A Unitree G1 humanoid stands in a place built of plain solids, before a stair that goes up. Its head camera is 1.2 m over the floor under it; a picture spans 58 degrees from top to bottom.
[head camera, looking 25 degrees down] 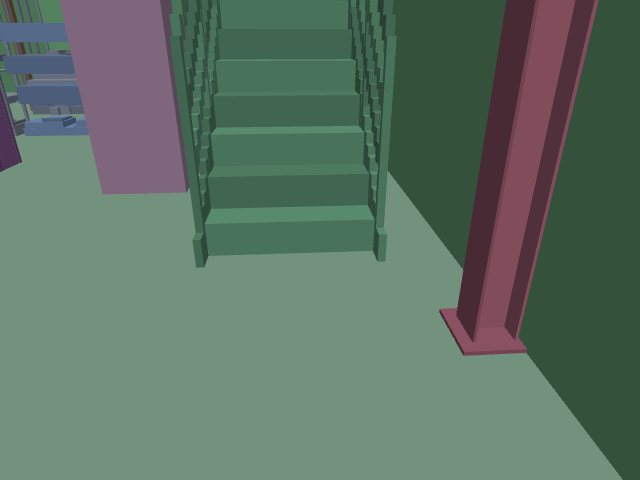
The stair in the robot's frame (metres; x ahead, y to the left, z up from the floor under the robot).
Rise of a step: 0.21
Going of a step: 0.25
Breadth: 1.11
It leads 4 degrees to the left of straight ahead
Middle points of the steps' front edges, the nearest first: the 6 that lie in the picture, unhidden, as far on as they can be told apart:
2.38 0.17 0.21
2.63 0.19 0.42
2.87 0.21 0.63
3.12 0.23 0.84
3.37 0.24 1.05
3.62 0.26 1.26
